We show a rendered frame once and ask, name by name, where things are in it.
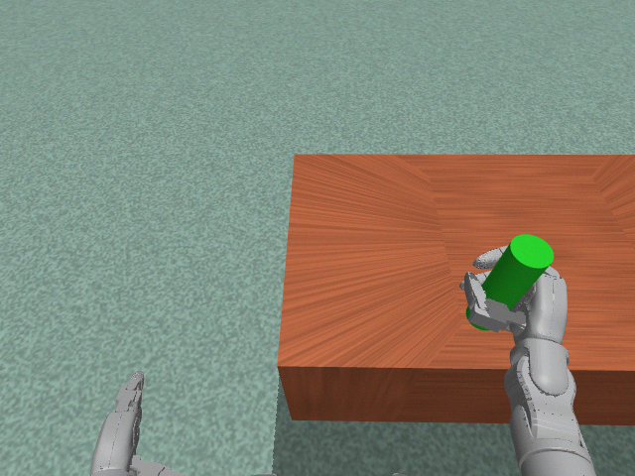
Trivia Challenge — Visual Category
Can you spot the can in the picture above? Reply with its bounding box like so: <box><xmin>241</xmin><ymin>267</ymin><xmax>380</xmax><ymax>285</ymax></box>
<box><xmin>466</xmin><ymin>234</ymin><xmax>554</xmax><ymax>330</ymax></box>

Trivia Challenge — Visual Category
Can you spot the right robot hand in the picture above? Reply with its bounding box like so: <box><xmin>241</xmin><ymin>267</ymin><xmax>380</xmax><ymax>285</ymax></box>
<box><xmin>459</xmin><ymin>245</ymin><xmax>568</xmax><ymax>345</ymax></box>

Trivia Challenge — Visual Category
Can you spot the right robot arm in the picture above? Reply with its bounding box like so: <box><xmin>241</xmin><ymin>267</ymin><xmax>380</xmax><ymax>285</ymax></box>
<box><xmin>504</xmin><ymin>337</ymin><xmax>596</xmax><ymax>476</ymax></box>

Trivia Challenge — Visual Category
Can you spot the left robot hand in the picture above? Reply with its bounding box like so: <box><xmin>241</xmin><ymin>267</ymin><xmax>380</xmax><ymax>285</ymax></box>
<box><xmin>90</xmin><ymin>371</ymin><xmax>186</xmax><ymax>476</ymax></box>

